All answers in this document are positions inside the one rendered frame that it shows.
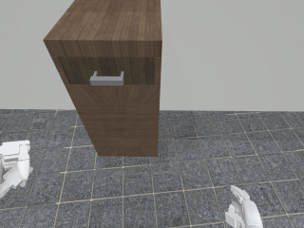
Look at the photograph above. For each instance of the right robot hand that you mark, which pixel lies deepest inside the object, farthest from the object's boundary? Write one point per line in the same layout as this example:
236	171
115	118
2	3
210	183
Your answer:
244	215

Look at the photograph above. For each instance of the cabinet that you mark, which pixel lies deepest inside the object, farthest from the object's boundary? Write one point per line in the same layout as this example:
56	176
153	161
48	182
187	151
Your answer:
120	120

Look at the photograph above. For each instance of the drawer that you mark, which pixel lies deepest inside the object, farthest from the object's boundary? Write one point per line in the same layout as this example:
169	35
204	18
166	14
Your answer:
137	71

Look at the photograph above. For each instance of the left robot hand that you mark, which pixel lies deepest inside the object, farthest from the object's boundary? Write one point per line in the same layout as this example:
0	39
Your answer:
14	156

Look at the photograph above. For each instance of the handle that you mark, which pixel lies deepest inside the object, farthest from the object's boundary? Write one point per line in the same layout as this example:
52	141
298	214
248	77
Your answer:
107	80

